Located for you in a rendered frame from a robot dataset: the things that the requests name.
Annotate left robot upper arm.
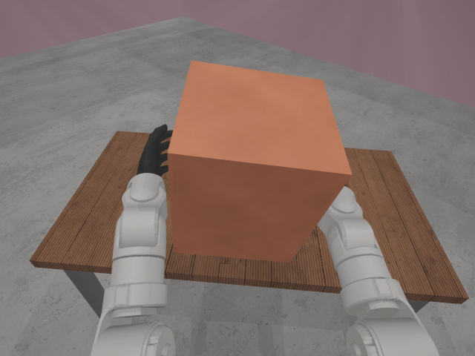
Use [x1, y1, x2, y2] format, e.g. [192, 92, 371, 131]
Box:
[91, 322, 175, 356]

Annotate table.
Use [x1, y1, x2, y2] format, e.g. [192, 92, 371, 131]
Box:
[30, 131, 469, 319]

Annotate right robot upper arm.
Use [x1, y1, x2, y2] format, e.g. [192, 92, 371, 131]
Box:
[347, 317, 438, 356]

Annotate right robot forearm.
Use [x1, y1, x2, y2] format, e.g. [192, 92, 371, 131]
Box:
[318, 186, 439, 356]

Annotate robot left hand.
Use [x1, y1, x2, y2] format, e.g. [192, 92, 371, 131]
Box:
[137, 124, 173, 177]

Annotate carton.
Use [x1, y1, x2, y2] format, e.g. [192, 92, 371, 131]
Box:
[167, 60, 352, 263]

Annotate left robot forearm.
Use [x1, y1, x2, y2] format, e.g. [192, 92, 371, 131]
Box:
[90, 173, 168, 356]

